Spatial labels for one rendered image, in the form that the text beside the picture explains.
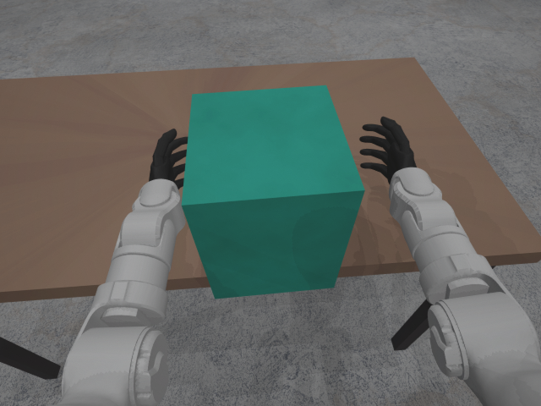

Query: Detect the robot left hand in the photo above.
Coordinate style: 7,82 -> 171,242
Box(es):
149,129 -> 188,189

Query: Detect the carton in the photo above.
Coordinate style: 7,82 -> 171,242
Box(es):
182,85 -> 365,299

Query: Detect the table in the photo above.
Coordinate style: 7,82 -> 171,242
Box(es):
0,58 -> 541,380

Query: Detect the robot left forearm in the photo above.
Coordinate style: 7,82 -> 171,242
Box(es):
62,179 -> 186,396

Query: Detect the robot right upper arm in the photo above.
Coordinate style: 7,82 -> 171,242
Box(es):
428,292 -> 541,406

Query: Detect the robot left upper arm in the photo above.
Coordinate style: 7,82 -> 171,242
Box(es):
46,326 -> 169,406

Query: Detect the robot right forearm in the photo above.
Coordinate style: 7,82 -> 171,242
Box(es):
389,167 -> 541,361

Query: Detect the robot right hand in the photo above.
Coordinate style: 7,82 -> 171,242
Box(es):
359,117 -> 417,184

